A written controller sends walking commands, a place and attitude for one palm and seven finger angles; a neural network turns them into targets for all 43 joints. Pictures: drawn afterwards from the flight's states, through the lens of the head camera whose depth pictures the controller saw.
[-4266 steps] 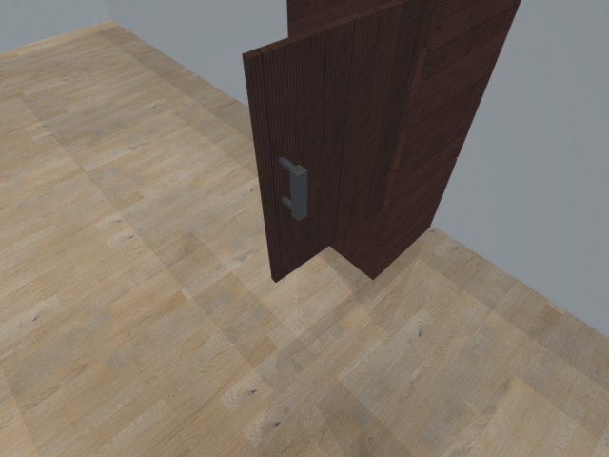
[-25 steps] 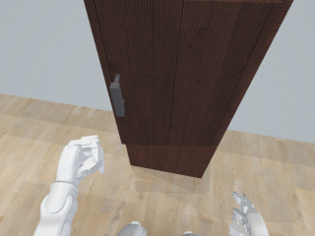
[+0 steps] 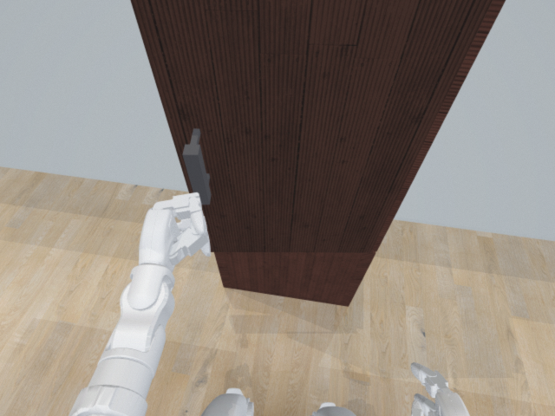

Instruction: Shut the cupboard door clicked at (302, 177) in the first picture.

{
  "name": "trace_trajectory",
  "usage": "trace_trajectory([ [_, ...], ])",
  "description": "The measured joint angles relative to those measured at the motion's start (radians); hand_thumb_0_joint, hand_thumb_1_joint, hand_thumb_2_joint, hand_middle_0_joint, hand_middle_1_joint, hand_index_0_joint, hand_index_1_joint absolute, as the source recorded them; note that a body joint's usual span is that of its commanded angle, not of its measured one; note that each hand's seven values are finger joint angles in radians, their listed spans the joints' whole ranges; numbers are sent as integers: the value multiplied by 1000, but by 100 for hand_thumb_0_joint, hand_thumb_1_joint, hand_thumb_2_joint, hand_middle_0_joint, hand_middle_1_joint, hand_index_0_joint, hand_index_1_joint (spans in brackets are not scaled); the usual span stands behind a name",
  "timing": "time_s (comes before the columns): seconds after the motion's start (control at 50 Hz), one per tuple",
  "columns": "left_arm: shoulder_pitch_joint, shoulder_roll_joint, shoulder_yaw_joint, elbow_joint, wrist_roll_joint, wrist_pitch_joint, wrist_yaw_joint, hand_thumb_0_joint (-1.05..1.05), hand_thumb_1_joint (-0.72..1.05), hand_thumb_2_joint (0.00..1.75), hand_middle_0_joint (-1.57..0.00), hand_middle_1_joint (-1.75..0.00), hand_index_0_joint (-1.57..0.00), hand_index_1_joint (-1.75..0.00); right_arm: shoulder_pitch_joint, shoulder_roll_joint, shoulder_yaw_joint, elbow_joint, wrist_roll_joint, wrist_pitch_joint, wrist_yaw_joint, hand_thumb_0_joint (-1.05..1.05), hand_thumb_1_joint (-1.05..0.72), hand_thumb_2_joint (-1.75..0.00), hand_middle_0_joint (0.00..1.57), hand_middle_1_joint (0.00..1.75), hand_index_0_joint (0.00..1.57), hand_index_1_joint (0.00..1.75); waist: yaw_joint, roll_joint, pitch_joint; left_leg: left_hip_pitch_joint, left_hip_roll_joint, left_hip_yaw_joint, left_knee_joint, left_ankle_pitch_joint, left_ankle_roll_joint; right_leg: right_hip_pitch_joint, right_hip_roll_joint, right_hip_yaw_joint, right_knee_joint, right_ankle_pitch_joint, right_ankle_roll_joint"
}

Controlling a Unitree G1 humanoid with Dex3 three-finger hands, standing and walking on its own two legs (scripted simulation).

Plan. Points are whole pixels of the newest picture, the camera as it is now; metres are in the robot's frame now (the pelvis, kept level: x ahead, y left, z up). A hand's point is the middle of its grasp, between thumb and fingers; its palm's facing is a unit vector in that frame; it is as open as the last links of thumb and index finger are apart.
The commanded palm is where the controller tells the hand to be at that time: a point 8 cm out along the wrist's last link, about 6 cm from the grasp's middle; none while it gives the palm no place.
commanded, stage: bring the fist close to the handle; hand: left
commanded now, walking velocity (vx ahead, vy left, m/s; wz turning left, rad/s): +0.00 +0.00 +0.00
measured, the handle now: (200, 167) +0.49 +0.14 +0.06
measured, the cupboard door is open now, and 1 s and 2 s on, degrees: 9 9 0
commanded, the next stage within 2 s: push the door shut along its arc in 0.54 s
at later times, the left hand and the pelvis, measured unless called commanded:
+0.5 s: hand (209, 219) +0.39 +0.12 +0.06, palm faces +0.02 -1.00 -0.02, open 3.1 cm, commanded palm +0.36 +0.16 +0.06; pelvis +0.00 -0.01 +0.00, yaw -1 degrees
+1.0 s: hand (219, 198) +0.42 +0.10 +0.07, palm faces -0.07 -1.00 -0.04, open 3.1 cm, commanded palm +0.41 +0.15 +0.06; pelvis -0.01 -0.01 +0.00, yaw +0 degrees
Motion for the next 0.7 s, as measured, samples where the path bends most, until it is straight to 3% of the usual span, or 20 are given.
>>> trace_trajectory([
  [0.22, -161, 5, 61, 193, 21, -42, 30, 2, 90, 90, -130, -150, -130, -150, 23, 8, -7, 20, -10, 33, 15, 1, -90, -89, 20, 30, 20, 30, -26, -7, -9, -25, 10, 9, -1, 6, -6, -34, 9, 9, 8, 7, -6],
  [0.54, -151, 15, 80, 229, 6, -103, 5, 2, 90, 90, -130, -150, -130, -150, 50, -4, -22, 43, -5, 48, 12, 1, -90, -89, 20, 30, 20, 30, -24, -4, -3, -22, 13, 9, -14, 16, -10, -35, 12, 9, 0, 15, -10],
  [0.7, -141, -4, 63, 221, 12, -96, 6, 2, 90, 90, -130, -150, -130, -150, 34, -1, -20, 26, -5, 51, 17, 1, -90, -89, 20, 30, 20, 30, -19, -3, -11, -10, 11, 14, -23, 18, -9, -26, 10, 14, -5, 17, -9],
])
